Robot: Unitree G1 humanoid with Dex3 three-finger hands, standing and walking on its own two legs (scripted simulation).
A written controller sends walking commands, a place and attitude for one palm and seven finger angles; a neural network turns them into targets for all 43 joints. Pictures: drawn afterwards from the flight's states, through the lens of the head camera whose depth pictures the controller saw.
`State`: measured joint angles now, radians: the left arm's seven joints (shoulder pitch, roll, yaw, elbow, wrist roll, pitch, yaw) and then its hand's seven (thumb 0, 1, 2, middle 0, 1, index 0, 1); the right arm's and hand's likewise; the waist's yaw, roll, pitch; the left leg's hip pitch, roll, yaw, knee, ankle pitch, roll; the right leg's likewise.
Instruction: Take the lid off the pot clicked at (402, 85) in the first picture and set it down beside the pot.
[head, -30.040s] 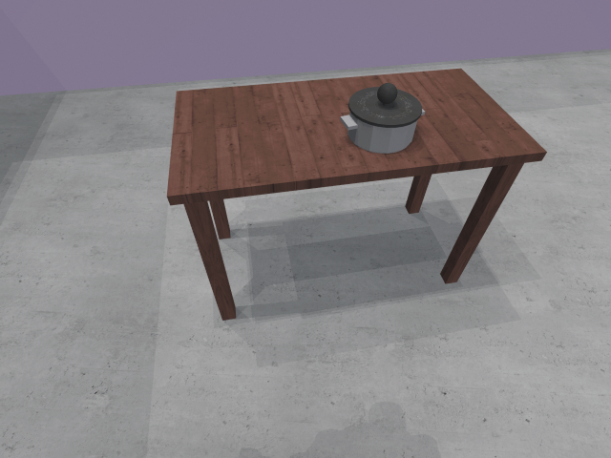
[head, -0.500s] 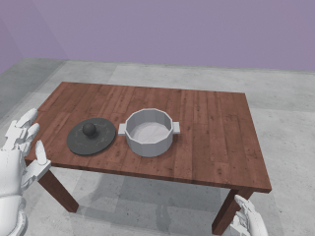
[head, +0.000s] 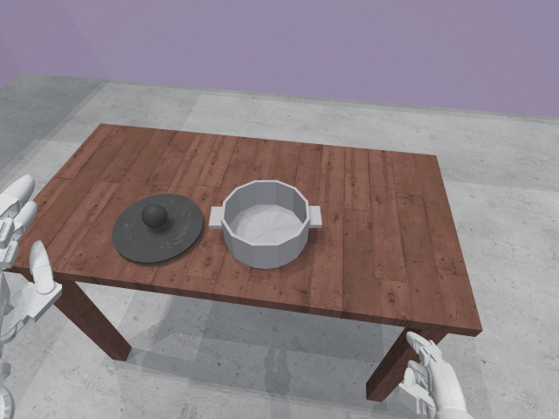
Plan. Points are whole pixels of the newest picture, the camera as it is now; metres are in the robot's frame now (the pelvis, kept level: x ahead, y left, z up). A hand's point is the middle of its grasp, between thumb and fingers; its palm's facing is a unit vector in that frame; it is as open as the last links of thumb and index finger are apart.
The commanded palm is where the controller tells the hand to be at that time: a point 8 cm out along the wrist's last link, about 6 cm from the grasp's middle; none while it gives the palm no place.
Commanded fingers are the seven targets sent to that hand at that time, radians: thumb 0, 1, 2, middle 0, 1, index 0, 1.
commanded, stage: step back with the hand held close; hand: left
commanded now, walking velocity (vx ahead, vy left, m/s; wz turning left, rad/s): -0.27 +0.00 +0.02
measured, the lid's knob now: (154, 215) +0.49 +0.33 -0.07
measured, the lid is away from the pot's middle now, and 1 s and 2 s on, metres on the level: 0.24 0.24 0.24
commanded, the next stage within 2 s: stop stepping back and stand still in 1.28 s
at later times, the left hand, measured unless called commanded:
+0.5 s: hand (34, 351) +0.14 +0.25 +0.16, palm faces +0.37 -0.82 -0.44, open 7.4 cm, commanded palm +0.07 +0.29 +0.17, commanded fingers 0.00 0.90 0.90 -0.20 -0.30 -0.20 -0.30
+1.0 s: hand out of the picture +0.08 +0.22 +0.16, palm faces +0.30 -0.84 -0.46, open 7.4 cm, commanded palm +0.01 +0.28 +0.17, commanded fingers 0.00 0.90 0.90 -0.20 -0.30 -0.20 -0.30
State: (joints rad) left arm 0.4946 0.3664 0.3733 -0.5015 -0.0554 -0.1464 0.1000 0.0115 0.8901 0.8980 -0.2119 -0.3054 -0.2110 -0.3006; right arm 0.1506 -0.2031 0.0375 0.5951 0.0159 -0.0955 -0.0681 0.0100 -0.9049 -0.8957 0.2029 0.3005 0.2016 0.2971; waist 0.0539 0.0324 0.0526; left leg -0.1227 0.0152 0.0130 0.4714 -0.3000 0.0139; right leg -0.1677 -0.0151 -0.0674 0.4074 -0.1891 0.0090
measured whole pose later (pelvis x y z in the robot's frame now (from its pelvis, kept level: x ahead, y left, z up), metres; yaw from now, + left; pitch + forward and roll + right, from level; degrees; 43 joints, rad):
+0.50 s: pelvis -0.05 +0.01 -0.02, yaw +1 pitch -1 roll -1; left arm 0.60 0.38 0.38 -0.62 -0.05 -0.21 0.11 0.01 0.89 0.90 -0.21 -0.31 -0.21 -0.30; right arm 0.20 -0.18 0.01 0.55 0.03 -0.07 -0.06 0.01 -0.90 -0.90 0.20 0.30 0.20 0.30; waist 0.01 -0.01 0.06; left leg -0.34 -0.01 0.00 0.68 -0.33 0.03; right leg -0.37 -0.05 -0.08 0.60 -0.21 0.02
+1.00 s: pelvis -0.11 -0.01 -0.02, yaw +1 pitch +0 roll -1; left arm 0.61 0.43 0.38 -0.66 -0.05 -0.24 0.11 0.01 0.89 0.90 -0.21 -0.31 -0.21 -0.30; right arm 0.17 -0.17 0.00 0.54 0.02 -0.07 -0.04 0.01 -0.90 -0.90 0.20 0.30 0.20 0.30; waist -0.02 -0.04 0.07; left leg -0.48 0.01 -0.01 0.79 -0.39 0.01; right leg -0.40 -0.03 -0.07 0.62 -0.22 -0.01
